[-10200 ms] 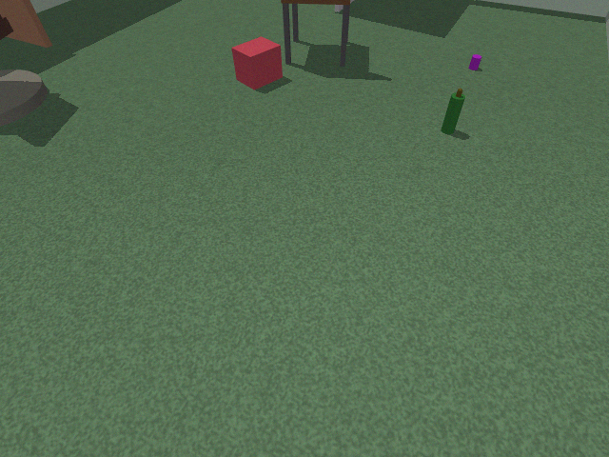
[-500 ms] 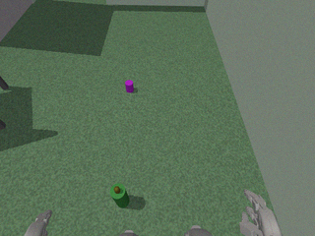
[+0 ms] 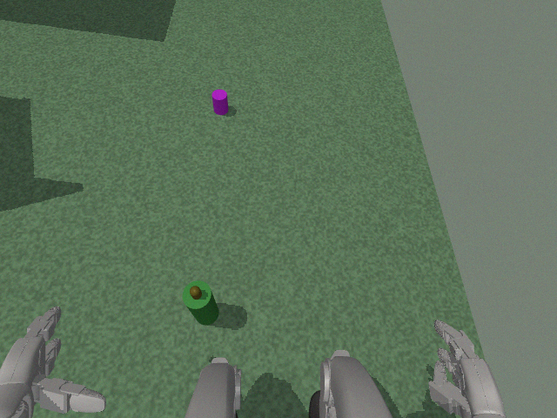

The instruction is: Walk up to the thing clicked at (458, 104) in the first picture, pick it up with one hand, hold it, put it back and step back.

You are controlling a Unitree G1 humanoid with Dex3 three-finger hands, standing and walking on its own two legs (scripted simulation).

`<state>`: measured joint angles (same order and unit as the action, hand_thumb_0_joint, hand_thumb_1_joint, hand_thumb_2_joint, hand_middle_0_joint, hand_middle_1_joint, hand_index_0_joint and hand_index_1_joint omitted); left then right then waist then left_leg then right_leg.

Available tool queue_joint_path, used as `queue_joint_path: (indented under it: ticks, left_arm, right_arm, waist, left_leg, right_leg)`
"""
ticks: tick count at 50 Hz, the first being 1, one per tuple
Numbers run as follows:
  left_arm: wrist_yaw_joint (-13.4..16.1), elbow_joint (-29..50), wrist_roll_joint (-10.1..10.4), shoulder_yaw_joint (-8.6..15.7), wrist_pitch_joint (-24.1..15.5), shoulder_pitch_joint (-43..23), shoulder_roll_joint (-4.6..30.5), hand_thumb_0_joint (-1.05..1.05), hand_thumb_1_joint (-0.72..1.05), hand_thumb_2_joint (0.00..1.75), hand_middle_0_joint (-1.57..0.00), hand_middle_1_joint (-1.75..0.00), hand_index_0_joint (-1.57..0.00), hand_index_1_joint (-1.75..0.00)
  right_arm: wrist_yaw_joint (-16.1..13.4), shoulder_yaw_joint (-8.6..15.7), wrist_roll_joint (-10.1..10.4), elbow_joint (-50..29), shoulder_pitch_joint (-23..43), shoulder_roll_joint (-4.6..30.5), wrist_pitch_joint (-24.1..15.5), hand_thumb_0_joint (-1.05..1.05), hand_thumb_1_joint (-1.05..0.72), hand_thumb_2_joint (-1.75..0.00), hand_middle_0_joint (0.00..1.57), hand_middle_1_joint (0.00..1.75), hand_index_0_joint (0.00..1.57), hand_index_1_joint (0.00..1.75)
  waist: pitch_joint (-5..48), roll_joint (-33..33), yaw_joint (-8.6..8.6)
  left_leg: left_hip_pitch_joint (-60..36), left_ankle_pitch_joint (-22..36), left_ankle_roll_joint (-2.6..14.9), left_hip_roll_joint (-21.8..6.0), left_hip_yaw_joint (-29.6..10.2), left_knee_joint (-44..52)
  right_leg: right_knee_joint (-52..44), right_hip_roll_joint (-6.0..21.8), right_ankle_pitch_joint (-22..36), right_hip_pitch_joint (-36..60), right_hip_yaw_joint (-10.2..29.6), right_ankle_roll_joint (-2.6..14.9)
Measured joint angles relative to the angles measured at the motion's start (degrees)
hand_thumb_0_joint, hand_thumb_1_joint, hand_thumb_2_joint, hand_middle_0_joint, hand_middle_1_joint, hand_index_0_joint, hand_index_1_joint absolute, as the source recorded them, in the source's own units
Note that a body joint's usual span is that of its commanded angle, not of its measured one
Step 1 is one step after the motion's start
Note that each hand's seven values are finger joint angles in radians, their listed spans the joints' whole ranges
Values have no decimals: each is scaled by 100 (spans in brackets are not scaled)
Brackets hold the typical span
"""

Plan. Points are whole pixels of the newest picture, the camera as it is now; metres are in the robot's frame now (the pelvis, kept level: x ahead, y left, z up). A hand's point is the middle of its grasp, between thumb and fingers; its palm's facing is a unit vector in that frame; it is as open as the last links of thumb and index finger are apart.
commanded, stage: go down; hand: left
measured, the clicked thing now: (201, 302) +0.40 +0.19 -0.51
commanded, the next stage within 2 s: approach in 1.62 s
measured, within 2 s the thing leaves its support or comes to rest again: neither
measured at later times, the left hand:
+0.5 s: hand (82, 319) +0.29 +0.34 -0.18, palm faces +0.07 -0.98 -0.16, open 17.6 cm
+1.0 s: hand (85, 303) +0.33 +0.36 -0.22, palm faces +0.04 -0.99 -0.12, open 17.6 cm
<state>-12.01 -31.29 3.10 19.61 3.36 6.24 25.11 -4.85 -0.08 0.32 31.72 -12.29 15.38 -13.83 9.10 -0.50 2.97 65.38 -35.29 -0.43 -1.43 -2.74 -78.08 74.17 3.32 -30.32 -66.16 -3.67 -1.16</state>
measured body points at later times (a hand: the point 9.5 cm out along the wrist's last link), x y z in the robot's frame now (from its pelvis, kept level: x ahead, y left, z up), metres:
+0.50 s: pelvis -0.05 +0.00 -0.13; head +0.14 +0.03 +0.28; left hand +0.29 +0.39 -0.17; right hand +0.11 -0.28 -0.24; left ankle +0.01 +0.12 -0.61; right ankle +0.04 -0.14 -0.61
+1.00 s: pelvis -0.06 +0.00 -0.19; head +0.14 +0.05 +0.21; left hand +0.32 +0.41 -0.20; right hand +0.08 -0.28 -0.30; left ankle +0.01 +0.12 -0.61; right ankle +0.04 -0.14 -0.61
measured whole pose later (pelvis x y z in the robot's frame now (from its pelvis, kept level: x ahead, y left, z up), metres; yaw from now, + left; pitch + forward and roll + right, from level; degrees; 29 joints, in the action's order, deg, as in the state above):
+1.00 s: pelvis -0.06 +0.00 -0.19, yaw -2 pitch +33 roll -6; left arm -37.5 -57.3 8.5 38.7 -19.5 -27.8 43.2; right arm -1.9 -4.2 -0.7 38.5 -7.6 19.7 -11.3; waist 8.4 0.0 5.3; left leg 109.9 -41.1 -0.3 0.2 -5.2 -117.7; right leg 111.6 4.5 -34.8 -109.8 -3.3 -1.2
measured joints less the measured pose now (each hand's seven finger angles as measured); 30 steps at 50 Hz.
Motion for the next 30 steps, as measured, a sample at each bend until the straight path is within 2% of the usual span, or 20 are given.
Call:
queue_joint_path:
  ticks: [4,8,19,25,30]
  left_arm:
    - [-489,-382,97,253,-738,-574,223,-1,-53,6,-9,-7,-8,-8]
    - [-817,-835,173,513,-1242,-1078,379,-1,-56,5,-9,-8,-9,-9]
    - [-1576,-1829,372,1262,-1952,-2011,836,-2,-59,5,-9,-7,-8,-7]
    - [-1933,-2271,392,1464,-2209,-2539,1188,-2,-60,5,-8,-7,-7,-7]
    - [-2128,-2419,416,1607,-2270,-2830,1395,-2,-59,4,-8,-6,-7,-7]
  right_arm:
    - [49,35,-2,125,93,133,-16,1,-90,-90,21,30,21,30]
    - [106,19,1,280,207,190,107,1,-89,-90,21,30,21,30]
    - [214,-136,-45,549,325,170,240,1,-88,-89,21,30,21,30]
    - [231,-209,-65,595,380,246,210,1,-88,-89,21,30,21,30]
    - [237,-270,-61,608,422,329,217,1,-89,-90,21,30,21,30]
  waist:
    - [61,-29,12]
    - [118,5,33]
    - [67,39,41]
    - [58,21,90]
    - [48,25,157]
  left_leg:
    - [808,-185,-7,28,-8,-705]
    - [1469,-329,-7,33,-13,-1283]
    - [2697,-413,-28,71,-62,-2255]
    - [3275,-427,-47,88,-138,-2721]
    - [3623,-472,-39,95,-187,-3063]
  right_leg:
    - [712,34,-176,-823,36,0]
    - [1276,40,-296,-1496,67,4]
    - [2247,71,-372,-2736,89,48]
    - [2659,81,-363,-3279,47,65]
    - [2943,81,-378,-3595,22,57]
